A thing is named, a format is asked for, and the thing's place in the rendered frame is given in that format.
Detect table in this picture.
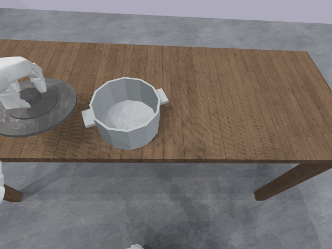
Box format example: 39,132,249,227
0,39,332,202

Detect left robot hand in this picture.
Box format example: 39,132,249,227
0,57,47,109

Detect lid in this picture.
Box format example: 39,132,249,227
0,78,77,137

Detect knob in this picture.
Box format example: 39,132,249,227
19,88,42,105

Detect pot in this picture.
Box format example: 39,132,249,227
81,77,169,150

